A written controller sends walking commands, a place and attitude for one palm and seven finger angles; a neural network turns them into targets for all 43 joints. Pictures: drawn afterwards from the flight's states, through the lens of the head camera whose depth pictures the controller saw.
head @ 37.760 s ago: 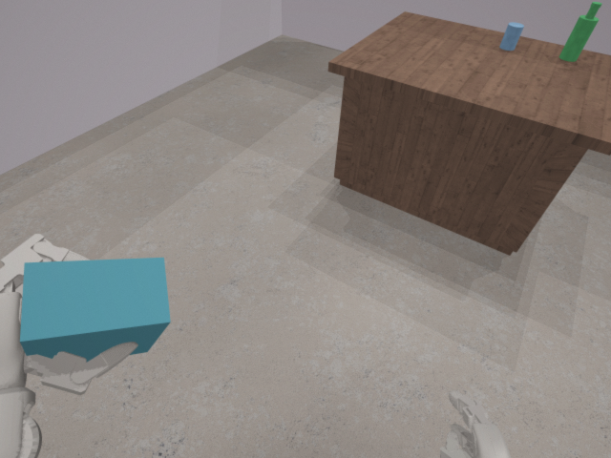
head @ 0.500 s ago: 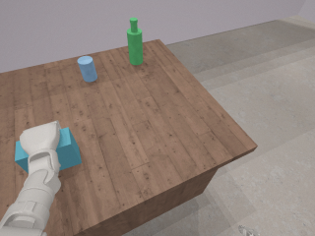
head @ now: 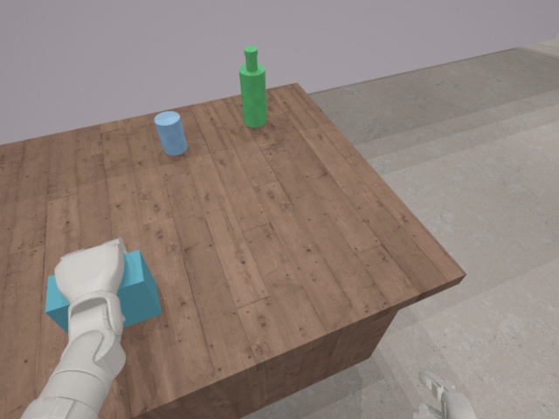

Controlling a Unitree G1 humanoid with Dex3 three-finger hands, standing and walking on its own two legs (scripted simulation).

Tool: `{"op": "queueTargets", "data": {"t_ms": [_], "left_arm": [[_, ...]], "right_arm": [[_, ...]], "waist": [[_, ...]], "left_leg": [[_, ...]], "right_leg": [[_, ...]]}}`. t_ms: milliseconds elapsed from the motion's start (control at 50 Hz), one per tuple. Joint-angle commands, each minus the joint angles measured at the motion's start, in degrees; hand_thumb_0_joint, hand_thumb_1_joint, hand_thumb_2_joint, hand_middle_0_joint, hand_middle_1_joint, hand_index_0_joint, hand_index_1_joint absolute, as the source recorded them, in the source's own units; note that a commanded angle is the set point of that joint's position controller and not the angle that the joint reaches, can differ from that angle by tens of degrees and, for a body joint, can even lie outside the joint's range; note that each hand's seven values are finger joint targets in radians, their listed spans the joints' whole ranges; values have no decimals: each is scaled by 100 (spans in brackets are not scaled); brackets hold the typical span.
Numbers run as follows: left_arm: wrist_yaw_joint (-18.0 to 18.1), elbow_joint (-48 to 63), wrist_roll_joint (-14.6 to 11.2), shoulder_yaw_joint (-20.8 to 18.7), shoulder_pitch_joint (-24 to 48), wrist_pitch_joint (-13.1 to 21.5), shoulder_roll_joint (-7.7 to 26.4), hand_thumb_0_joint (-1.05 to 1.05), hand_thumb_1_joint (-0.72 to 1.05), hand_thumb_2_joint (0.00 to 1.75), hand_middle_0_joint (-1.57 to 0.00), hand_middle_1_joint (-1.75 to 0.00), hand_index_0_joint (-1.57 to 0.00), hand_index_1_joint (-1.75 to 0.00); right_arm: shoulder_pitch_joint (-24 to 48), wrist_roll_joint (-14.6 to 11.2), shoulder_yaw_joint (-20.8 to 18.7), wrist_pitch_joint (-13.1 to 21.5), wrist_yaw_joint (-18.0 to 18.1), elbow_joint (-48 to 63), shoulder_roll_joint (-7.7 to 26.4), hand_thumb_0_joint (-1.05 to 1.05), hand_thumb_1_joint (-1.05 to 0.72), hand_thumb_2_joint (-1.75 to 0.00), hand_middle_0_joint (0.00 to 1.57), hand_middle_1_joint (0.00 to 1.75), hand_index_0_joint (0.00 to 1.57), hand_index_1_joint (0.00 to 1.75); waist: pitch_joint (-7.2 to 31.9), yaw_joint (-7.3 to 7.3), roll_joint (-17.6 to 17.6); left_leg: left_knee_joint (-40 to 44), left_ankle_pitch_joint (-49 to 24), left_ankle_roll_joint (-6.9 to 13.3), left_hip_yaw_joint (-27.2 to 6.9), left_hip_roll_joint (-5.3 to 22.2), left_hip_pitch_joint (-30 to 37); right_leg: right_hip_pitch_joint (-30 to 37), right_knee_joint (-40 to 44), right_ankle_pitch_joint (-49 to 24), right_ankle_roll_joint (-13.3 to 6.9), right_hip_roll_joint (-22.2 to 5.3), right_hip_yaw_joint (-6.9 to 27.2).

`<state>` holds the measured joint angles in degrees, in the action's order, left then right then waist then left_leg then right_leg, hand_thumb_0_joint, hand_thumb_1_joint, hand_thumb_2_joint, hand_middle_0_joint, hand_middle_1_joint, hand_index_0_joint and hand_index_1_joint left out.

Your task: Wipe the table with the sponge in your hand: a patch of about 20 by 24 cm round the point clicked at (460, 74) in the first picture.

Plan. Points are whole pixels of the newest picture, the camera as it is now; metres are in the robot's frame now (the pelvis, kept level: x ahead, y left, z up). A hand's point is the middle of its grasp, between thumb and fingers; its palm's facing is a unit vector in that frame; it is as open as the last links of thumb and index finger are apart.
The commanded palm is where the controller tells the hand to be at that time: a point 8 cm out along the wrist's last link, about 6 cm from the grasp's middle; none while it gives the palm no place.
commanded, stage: wipe back along the first lane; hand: left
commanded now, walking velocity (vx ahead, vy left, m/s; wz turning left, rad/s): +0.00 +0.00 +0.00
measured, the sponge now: (112, 301) +0.29 +0.31 -0.04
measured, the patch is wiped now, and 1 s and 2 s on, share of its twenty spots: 1.00 1.00 1.00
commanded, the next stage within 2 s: lift the sponge slowly off the table in 0.42 s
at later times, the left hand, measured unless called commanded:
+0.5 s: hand (110, 320) +0.25 +0.28 -0.01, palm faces -0.05 -0.05 -1.00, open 10.1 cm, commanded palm +0.21 +0.26 +0.02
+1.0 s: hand (107, 331) +0.23 +0.28 +0.00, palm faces -0.06 -0.09 -0.99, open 10.0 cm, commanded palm +0.20 +0.26 +0.06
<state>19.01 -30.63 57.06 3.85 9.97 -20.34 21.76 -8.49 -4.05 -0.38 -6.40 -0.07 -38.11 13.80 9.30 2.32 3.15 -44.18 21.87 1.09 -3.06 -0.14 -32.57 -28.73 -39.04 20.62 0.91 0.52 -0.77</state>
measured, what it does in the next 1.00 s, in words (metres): stands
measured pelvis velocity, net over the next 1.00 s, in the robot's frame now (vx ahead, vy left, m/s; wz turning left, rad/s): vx -0.01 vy -0.01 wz -0.01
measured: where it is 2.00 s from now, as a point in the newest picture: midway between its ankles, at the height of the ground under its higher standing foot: outside the picture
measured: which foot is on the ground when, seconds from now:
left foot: down 0.00-1.00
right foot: down 0.00-1.00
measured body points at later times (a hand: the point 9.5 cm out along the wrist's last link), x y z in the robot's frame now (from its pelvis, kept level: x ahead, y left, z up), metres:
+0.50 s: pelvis +0.00 -0.01 +0.00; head +0.01 -0.03 +0.45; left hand +0.25 +0.28 +0.05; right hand +0.20 -0.25 -0.09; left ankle +0.00 +0.10 -0.71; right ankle -0.02 -0.14 -0.71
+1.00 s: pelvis -0.01 -0.01 +0.01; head -0.01 -0.03 +0.46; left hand +0.23 +0.28 +0.05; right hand +0.19 -0.24 -0.09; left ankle +0.00 +0.10 -0.71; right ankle -0.02 -0.14 -0.71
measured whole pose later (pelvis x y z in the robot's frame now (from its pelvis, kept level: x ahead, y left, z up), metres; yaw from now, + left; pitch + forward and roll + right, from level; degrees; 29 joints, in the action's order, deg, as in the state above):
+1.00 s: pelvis -0.01 -0.01 +0.01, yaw +0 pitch +5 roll -2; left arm 17.3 -16.7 55.7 5.1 -4.8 -18.7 20.2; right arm -6.3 -3.5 -0.9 -2.8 1.9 -39.0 13.4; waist 6.5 3.9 3.7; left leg -40.0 19.9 0.3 -2.4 0.3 -25.2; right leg -22.5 -36.6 19.3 0.2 0.8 0.0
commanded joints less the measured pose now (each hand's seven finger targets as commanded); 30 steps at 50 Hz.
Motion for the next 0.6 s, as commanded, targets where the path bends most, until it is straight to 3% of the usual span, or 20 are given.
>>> {"op": "queueTargets", "data": {"t_ms": [0, 40, 80, 120, 160, 220, 240, 280, 320, 360, 380, 400, 440, 480, 500, 520, 560, 580], "left_arm": [[-325, 256, -16, 161, -259, 21, 245, 0, 10, 130, -120, -160, -120, -160], [-324, 444, -44, 98, -399, 41, 308, 0, 10, 130, -120, -160, -120, -160], [-309, 573, -63, 230, -523, 39, 117, 0, 10, 130, -120, -160, -120, -160], [-280, 682, -121, -11, -817, 34, 311, 0, 10, 130, -120, -160, -120, -160], [-271, 826, -137, 152, -1000, 25, 133, 0, 10, 130, -120, -160, -120, -160], [-230, 947, -169, -92, -1125, -24, 368, 0, 10, 130, -120, -160, -120, -160], [-240, 1048, -168, 48, -1072, -39, 265, 0, 10, 130, -120, -160, -120, -160], [-240, 997, -147, 66, -1094, -74, 243, 0, 10, 130, -120, -160, -120, -160], [-225, 1086, -165, -115, -1259, -61, 391, 0, 10, 130, -120, -160, -120, -160], [-243, 1138, -168, 87, -1350, -49, 189, 0, 10, 130, -120, -160, -120, -160], [-242, 1130, -144, -27, -1491, -50, 302, 0, 10, 130, -120, -160, -120, -160], [-250, 1163, -142, 105, -1509, -45, 178, 0, 10, 130, -120, -160, -120, -160], [-230, 1261, -165, -35, -1470, -36, 317, 0, 10, 130, -120, -160, -120, -160], [-232, 1192, -109, 22, -1225, -48, 297, 0, 10, 130, -120, -160, -120, -160], [-225, 1162, -97, -2, -1186, -38, 312, 0, 10, 130, -120, -160, -120, -160], [-198, 1269, -120, -230, -1157, -15, 537, 0, 10, 130, -120, -160, -120, -160], [-205, 1462, -118, 5, -1092, 10, 323, 0, 10, 130, -120, -160, -120, -160], [-195, 1412, -108, -90, -1086, 2, 411, 0, 10, 130, -120, -160, -120, -160]], "right_arm": [[526, 20, -273, 263, 84, 811, 802, 0, -90, -90, 20, 30, 20, 30], [571, 19, -272, 287, 76, 820, 795, 0, -90, -90, 20, 30, 20, 30], [614, 19, -272, 309, 60, 846, 778, 0, -90, -90, 20, 30, 20, 30], [663, 21, -283, 333, 64, 864, 791, 0, -90, -90, 20, 30, 20, 30], [703, 29, -278, 347, 72, 898, 760, 0, -90, -90, 20, 30, 20, 30], [773, 17, -279, 359, 99, 874, 784, 0, -90, -90, 20, 30, 20, 30], [778, 18, -256, 362, 106, 905, 768, 0, -90, -90, 20, 30, 20, 30], [809, 18, -255, 372, 127, 887, 767, 0, -90, -90, 20, 30, 20, 30], [844, 22, -263, 399, 141, 895, 769, 0, -90, -90, 20, 30, 20, 30], [857, 21, -258, 414, 145, 927, 728, 0, -90, -90, 20, 30, 20, 30], [872, 21, -254, 416, 143, 927, 741, 0, -90, -90, 20, 30, 20, 30], [919, 23, -245, 423, 146, 941, 721, 0, -90, -90, 20, 30, 20, 30], [908, 29, -251, 424, 154, 942, 740, 0, -90, -90, 20, 30, 20, 30], [915, 29, -240, 424, 183, 909, 740, 0, -90, -90, 20, 30, 20, 30], [895, 39, -253, 433, 198, 894, 743, 0, -90, -90, 20, 30, 20, 30], [936, 36, -266, 437, 210, 893, 752, 0, -90, -90, 20, 30, 20, 30], [979, 28, -261, 456, 221, 949, 694, 0, -90, -90, 20, 30, 20, 30], [959, 34, -262, 462, 217, 915, 711, 0, -90, -90, 20, 30, 20, 30]], "waist": [[755, -40, -567], [828, 10, -393], [745, -23, -519], [772, 69, -465], [710, 30, -603], [628, 87, -613], [616, 70, -524], [475, 61, -668], [542, 135, -578], [487, 105, -600], [514, 166, -636], [475, 139, -590], [494, 163, -603], [294, 96, -644], [305, 89, -645], [394, 161, -518], [527, 135, -423], [511, 156, -440]], "left_leg": [[578, -1838, 78, 51, -93, 871], [572, -1895, 73, 56, -103, 933], [574, -1873, 75, 41, -86, 911], [570, -1905, 74, 68, -94, 893], [558, -1862, 87, 116, -115, 873], [626, -1738, 79, 112, -128, 839], [642, -1697, 90, 123, -147, 864], [674, -1564, 92, 132, -145, 830], [689, -1579, 83, 114, -149, 859], [682, -1532, 96, 159, -154, 878], [700, -1531, 87, 134, -164, 860], [702, -1516, 86, 150, -163, 867], [717, -1481, 90, 131, -165, 882], [736, -1339, 88, 133, -164, 836], [729, -1309, 89, 153, -158, 840], [759, -1319, 83, 119, -165, 880], [750, -1379, 101, 142, -172, 1002], [757, -1420, 97, 132, -165, 1026]], "right_leg": [[415, 371, -1921, -480, 293, -242], [479, 358, -2024, -487, 287, -219], [425, 360, -2009, -474, 289, -243], [573, 367, -2175, -496, 283, -165], [615, 383, -2267, -453, 261, -164], [672, 450, -2213, -462, 255, -73], [656, 462, -2168, -446, 246, -107], [591, 512, -1986, -433, 243, -115], [676, 503, -2005, -468, 258, -52], [674, 524, -2001, -445, 240, -56], [689, 535, -1974, -446, 240, -66], [677, 526, -1953, -446, 238, -52], [690, 545, -1930, -445, 245, -53], [527, 591, -1719, -434, 246, -44], [527, 581, -1674, -433, 250, -42], [591, 599, -1664, -465, 261, 21], [636, 578, -1663, -450, 251, -32], [625, 593, -1710, -453, 249, -33]]}}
